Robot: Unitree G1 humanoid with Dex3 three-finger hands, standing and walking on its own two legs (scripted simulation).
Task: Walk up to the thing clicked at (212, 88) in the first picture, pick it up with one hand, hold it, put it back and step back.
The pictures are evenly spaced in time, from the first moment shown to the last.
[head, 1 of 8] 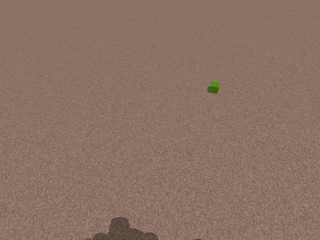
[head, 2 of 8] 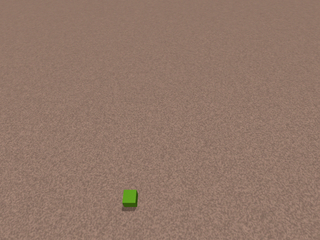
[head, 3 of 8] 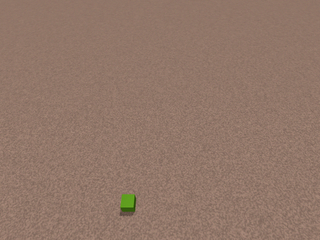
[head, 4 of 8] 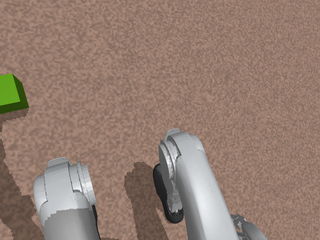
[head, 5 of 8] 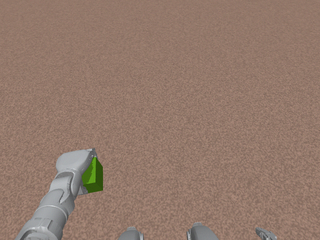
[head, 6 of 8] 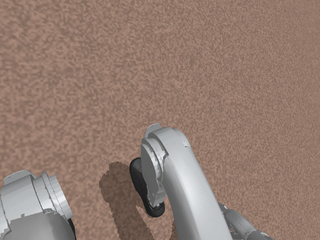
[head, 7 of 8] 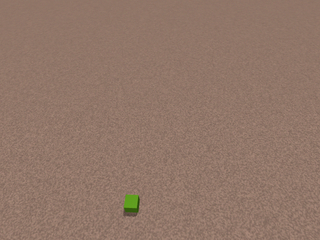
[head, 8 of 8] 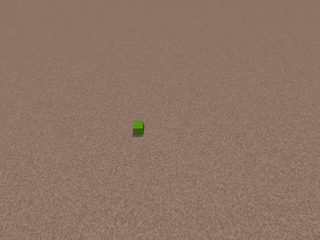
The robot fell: no
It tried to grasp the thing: yes
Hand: left
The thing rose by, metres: 0.67
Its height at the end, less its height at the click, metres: +0.00
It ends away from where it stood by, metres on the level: 0.01
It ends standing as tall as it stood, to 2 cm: yes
